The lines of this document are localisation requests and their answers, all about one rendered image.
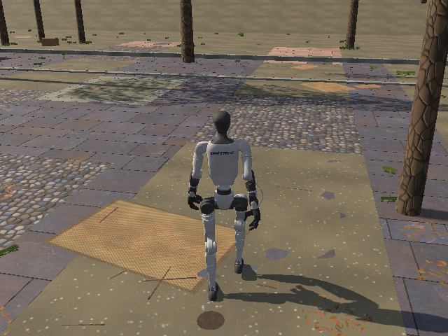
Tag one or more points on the robot right hand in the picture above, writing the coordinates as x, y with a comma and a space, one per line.
256, 214

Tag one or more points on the robot left upper arm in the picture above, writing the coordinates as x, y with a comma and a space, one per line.
200, 148

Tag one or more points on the right robot forearm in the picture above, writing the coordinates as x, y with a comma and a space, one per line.
252, 193

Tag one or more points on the robot right thigh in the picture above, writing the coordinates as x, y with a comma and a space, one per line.
240, 207

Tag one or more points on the robot left hand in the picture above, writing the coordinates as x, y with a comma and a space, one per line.
196, 199

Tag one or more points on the robot right upper arm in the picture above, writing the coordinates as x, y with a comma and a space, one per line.
246, 159

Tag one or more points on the left robot forearm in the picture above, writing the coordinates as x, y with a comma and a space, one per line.
193, 184

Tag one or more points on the robot right shin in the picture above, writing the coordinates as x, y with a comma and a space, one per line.
239, 243

